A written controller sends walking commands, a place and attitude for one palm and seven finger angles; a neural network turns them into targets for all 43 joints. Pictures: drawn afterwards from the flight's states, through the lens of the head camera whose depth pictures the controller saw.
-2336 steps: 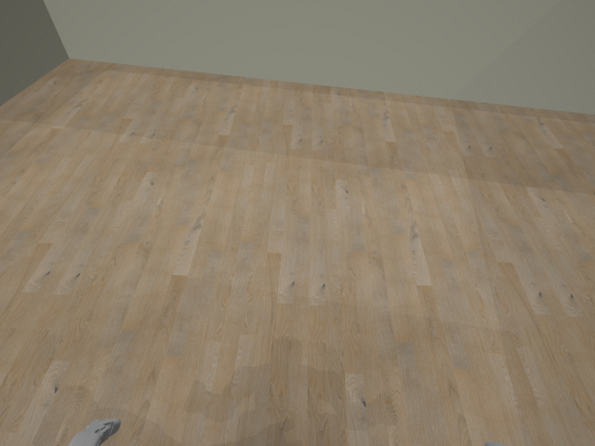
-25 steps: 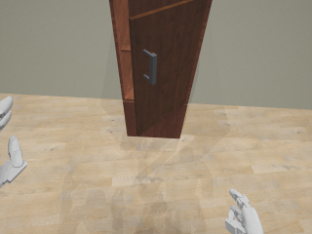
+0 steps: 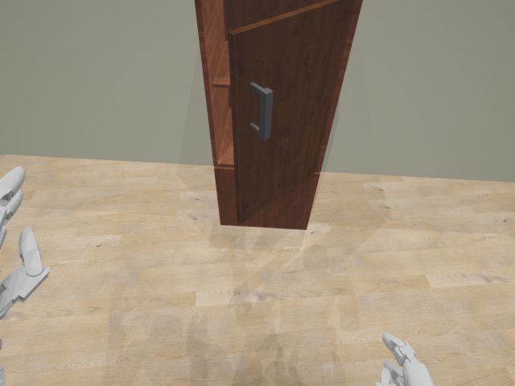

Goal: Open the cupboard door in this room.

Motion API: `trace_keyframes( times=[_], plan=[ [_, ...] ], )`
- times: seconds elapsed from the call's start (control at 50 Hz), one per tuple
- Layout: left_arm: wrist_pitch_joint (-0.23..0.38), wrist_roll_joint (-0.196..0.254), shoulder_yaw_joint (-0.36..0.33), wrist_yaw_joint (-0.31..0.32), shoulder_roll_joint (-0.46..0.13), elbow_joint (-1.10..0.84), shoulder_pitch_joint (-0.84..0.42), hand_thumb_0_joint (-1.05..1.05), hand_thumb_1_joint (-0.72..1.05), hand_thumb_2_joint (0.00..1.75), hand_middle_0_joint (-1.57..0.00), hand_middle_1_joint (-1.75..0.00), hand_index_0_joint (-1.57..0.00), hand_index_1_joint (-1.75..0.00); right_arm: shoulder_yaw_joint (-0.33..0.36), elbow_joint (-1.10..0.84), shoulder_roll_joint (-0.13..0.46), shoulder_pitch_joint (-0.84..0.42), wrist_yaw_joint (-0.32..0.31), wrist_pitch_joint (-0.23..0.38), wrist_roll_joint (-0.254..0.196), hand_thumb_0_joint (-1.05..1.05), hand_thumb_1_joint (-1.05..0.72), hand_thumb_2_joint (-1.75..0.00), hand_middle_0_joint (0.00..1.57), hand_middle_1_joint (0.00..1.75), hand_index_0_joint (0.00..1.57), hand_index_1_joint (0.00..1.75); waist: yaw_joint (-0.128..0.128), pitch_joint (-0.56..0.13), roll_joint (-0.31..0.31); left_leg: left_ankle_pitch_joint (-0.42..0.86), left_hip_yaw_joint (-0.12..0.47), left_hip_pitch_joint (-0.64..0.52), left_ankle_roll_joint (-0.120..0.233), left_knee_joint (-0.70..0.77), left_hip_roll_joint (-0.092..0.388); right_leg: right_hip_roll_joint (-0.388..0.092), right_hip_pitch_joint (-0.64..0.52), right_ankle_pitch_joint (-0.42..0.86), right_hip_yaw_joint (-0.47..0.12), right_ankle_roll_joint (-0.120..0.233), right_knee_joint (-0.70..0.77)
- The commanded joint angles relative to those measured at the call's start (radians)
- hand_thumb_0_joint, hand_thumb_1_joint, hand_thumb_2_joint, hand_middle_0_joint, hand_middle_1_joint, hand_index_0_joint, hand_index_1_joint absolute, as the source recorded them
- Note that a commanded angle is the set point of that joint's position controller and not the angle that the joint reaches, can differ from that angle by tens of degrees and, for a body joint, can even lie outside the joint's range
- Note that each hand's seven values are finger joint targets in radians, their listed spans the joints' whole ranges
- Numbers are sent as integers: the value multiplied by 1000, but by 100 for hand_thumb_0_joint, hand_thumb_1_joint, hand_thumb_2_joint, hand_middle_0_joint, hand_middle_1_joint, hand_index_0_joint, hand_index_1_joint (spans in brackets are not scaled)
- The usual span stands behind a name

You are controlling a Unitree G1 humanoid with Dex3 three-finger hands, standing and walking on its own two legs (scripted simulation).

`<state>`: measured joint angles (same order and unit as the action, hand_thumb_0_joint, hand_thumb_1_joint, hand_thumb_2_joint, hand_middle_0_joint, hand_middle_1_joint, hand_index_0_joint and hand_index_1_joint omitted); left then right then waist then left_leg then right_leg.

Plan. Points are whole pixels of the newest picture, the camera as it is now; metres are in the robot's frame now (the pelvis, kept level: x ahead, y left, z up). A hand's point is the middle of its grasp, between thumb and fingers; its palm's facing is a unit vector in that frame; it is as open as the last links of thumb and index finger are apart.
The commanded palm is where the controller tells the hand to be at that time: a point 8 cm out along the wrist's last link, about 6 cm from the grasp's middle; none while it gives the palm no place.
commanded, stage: let the arm hang, fingers relaxed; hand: left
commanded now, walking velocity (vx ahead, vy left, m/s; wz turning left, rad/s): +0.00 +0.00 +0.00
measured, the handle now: (259, 111) +0.66 +0.04 +0.07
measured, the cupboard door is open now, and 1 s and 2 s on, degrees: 45 45 45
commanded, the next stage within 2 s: look to check the result in 1.08 s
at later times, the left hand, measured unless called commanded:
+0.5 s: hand out of the picture -0.02 +0.19 -0.17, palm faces +0.04 -0.97 -0.25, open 7.2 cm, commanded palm none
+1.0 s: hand out of the picture +0.09 +0.21 -0.15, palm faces +0.04 -0.95 -0.30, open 7.4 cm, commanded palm none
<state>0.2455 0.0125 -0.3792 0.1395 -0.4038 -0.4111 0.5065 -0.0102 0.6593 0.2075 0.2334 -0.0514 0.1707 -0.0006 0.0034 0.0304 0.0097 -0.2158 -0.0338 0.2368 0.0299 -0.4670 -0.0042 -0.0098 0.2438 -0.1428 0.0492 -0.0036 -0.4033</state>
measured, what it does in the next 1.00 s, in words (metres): stands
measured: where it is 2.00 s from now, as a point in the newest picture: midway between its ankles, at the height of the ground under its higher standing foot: outside the picture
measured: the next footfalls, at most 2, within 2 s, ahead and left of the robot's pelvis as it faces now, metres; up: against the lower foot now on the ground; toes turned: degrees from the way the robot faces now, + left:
none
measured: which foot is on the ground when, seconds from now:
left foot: down 0.00-1.00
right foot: down 0.00-1.00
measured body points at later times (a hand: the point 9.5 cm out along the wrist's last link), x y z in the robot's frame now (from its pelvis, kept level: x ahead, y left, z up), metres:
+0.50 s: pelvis -0.01 -0.02 +0.00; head +0.01 -0.02 +0.45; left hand -0.02 +0.24 -0.15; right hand +0.00 -0.29 -0.15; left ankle +0.02 +0.10 -0.74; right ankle +0.05 -0.12 -0.74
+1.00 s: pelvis +0.01 -0.02 +0.00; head +0.02 -0.03 +0.45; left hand +0.08 +0.26 -0.13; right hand +0.07 -0.28 -0.15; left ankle +0.02 +0.10 -0.74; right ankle +0.05 -0.12 -0.74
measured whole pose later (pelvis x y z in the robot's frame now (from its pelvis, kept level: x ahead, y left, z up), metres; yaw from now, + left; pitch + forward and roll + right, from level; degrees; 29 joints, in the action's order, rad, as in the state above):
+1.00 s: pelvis +0.01 -0.02 +0.00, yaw +2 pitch -2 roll +0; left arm 0.02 -0.01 -0.02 0.01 -0.27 1.12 0.11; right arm 0.01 1.12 0.27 0.16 -0.01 0.00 0.02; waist 0.01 0.05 0.02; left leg -0.18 0.01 0.16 0.01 -0.37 -0.02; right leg 0.00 0.18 -0.16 0.05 0.02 -0.37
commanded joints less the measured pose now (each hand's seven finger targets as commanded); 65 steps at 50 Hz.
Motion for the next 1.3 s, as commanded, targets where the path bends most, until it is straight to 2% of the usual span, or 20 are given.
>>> trace_keyframes(
  times=[0.0,0.04,0.08,0.1,0.12,0.16,0.2,0.24,0.26,0.3,0.34,0.44,0.46,0.5,0.62,0.66,0.72,0.88,1.02,1.28],
  plan=[
    [-229,-41,245,-135,8,574,-101,0,90,90,-20,-30,-20,-30,97,74,258,-45,59,-43,-6,0,-90,-90,20,30,20,30,34,-44,71,329,140,52,-4,25,140,-62,88,-34,-45,31,-113],
    [-233,-46,252,-135,7,645,-159,0,90,90,-20,-30,-20,-30,86,73,262,-79,53,-75,9,0,-90,-90,20,30,20,30,17,-62,63,226,231,164,61,90,180,-22,41,-164,-52,33,-238],
    [-228,-52,260,-135,-23,754,-183,0,90,90,-20,-30,-20,-30,79,85,269,-106,52,-92,22,0,-90,-90,20,30,20,30,-7,-102,-68,227,240,152,77,74,175,-31,-26,-132,-75,44,-209],
    [-224,-56,262,-136,-42,814,-201,0,90,90,-20,-30,-20,-30,78,95,272,-115,53,-98,23,0,-90,-90,20,30,20,30,-18,-121,-147,219,214,142,65,42,147,-49,-59,-46,-96,50,-158],
    [-222,-57,268,-136,-63,875,-227,0,90,90,-20,-30,-20,-30,79,108,268,-111,54,-106,21,0,-90,-90,20,30,20,30,-15,-140,-196,175,175,108,45,2,102,-85,-59,14,-138,64,-104],
    [-230,-51,289,-134,-82,976,-306,0,90,90,-20,-30,-20,-30,70,141,237,-78,56,-132,16,0,-90,-90,20,30,20,30,20,-118,-225,5,114,37,17,-55,26,-158,31,-100,-211,106,9],
    [-238,-43,312,-130,-65,1064,-357,0,90,90,-20,-30,-20,-30,57,188,211,-56,55,-151,24,0,-90,-90,20,30,20,30,31,-80,-130,-29,91,-20,10,-60,15,-162,99,-214,-228,117,57],
    [-239,-37,327,-129,-50,1146,-357,0,90,90,-20,-30,-20,-30,49,223,199,-55,53,-158,26,0,-90,-90,20,30,20,30,27,-62,14,-26,117,-21,9,-5,36,-130,97,-260,-208,102,52],
    [-238,-36,327,-127,-53,1181,-343,0,90,90,-20,-30,-20,-30,47,233,207,-56,53,-160,25,0,-90,-90,20,30,20,30,16,-57,56,-43,139,4,12,31,51,-112,67,-268,-191,89,47],
    [-237,-32,330,-128,-31,1259,-308,0,90,90,-20,-30,-20,-30,44,263,197,-58,48,-162,26,0,-90,-90,20,30,20,30,1,-55,117,-105,157,56,12,84,66,-97,4,-257,-177,81,43],
    [-234,-30,323,-127,-16,1321,-281,0,90,90,-20,-30,-20,-30,46,288,188,-45,43,-164,27,0,-90,-90,20,30,20,30,-6,-57,147,-134,155,69,11,101,68,-96,-28,-242,-171,82,52],
    [-228,-25,324,-128,-19,1417,-293,0,90,90,-20,-30,-20,-30,51,352,191,15,37,-168,22,0,-90,-90,20,30,20,30,1,-25,49,-113,145,46,9,95,68,-111,-20,-273,-170,88,111],
    [-227,-25,324,-127,-23,1430,-295,0,90,90,-20,-30,-20,-30,53,356,194,25,36,-170,19,0,-90,-90,20,30,20,30,3,-14,1,-102,144,32,10,89,69,-113,-6,-290,-170,90,129],
    [-229,-25,324,-127,-21,1450,-311,0,90,90,-20,-30,-20,-30,54,378,193,40,35,-172,22,0,-90,-90,20,30,20,30,8,26,-9,-113,144,29,10,96,69,-115,26,-322,-167,89,144],
    [-230,-25,319,-125,-38,1481,-326,0,90,90,-20,-30,-20,-30,55,407,197,46,35,-170,24,0,-90,-90,20,30,20,30,5,36,-55,-98,143,20,14,106,66,-115,21,-331,-165,88,154],
    [-229,-25,316,-124,-42,1483,-330,0,90,90,-20,-30,-20,-30,56,409,204,37,36,-168,24,0,-90,-90,20,30,20,30,2,30,-29,-88,147,20,16,119,73,-112,9,-310,-156,84,142],
    [-227,-25,318,-125,-45,1486,-344,0,90,90,-20,-30,-20,-30,53,413,209,12,37,-161,25,0,-90,-90,20,30,20,30,-5,31,-30,-62,164,36,17,154,87,-103,-31,-239,-142,75,120],
    [-214,-25,321,-122,-52,1491,-377,0,90,90,-20,-30,-20,-30,49,418,221,-45,35,-148,21,0,-90,-90,20,30,20,30,-6,-26,-4,106,158,-30,9,171,103,-111,-106,-34,-121,64,94],
    [-210,-25,323,-122,-57,1493,-400,0,90,90,-20,-30,-20,-30,46,420,237,-83,35,-147,21,0,-90,-90,20,30,20,30,-3,-31,20,126,150,-63,-1,190,106,-114,-122,8,-125,59,113],
    [-206,-24,326,-122,-69,1504,-407,0,90,90,-20,-30,-20,-30,47,418,259,-109,32,-150,18,0,-90,-90,20,30,20,30,3,-46,0,160,138,-117,-5,194,111,-116,-133,74,-128,57,130]
  ],
)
